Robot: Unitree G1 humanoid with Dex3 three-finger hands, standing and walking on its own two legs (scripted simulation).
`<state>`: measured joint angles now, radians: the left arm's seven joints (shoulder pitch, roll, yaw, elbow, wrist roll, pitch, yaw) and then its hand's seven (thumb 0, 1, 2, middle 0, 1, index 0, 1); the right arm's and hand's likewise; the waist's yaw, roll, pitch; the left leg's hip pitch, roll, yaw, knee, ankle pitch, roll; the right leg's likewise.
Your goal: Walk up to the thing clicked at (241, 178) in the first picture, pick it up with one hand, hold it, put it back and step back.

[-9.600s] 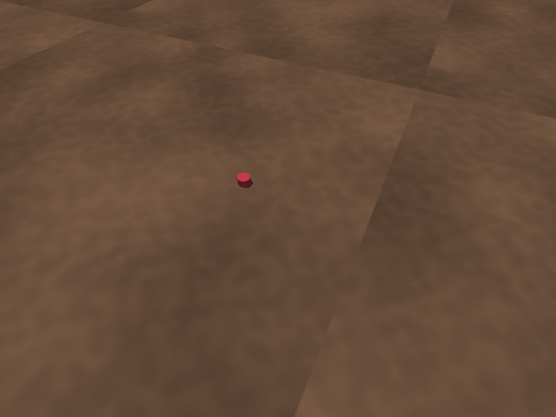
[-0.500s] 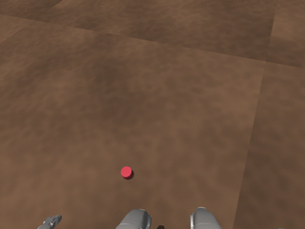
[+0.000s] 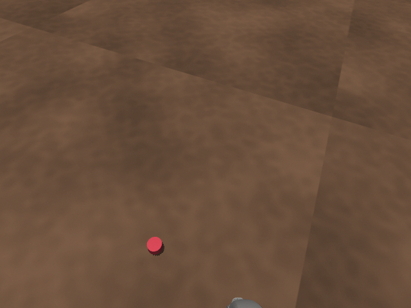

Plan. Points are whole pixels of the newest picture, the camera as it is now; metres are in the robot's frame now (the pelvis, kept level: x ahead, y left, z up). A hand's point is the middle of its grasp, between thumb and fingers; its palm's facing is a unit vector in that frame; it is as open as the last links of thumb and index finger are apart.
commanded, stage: walk up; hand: left
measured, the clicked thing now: (154, 245) +0.52 +0.20 -0.74
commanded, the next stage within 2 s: none
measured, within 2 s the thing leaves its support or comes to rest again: neither
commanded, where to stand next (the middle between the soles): +0.10 -0.01 m, yaw -3 degrees
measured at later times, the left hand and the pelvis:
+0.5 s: hand (84, 296) +0.19 +0.26 -0.15, palm faces -0.10 -0.90 -0.43, open 7.4 cm; pelvis +0.08 -0.01 -0.02, yaw -4 degrees
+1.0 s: hand out of the picture +0.09 +0.23 -0.14, palm faces -0.11 -0.90 -0.42, open 7.4 cm; pelvis +0.03 -0.03 +0.00, yaw -7 degrees
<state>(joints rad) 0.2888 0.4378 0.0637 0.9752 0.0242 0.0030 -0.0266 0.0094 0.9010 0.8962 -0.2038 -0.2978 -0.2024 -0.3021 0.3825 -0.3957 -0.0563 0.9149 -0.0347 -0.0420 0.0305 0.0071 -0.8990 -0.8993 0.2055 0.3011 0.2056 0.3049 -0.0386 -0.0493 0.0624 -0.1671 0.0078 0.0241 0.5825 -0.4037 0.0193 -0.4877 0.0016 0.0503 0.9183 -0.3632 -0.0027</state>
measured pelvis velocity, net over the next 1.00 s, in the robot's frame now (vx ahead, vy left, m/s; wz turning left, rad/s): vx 0.03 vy -0.03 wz -0.12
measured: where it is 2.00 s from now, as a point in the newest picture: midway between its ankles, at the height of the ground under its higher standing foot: outside the picture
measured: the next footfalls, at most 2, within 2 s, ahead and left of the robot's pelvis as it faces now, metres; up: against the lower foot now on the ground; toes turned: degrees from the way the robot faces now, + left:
right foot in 0.10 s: +0.12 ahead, -0.15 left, +0.00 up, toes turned -2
left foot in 0.48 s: +0.23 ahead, +0.11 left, +0.00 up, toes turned -3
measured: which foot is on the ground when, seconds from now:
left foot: down 0.00-0.14, up 0.16-0.46, down 0.48-0.82, up 0.84-1.00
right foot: up 0.00-0.08, down 0.10-0.52, up 0.54-0.76, down 0.78-1.00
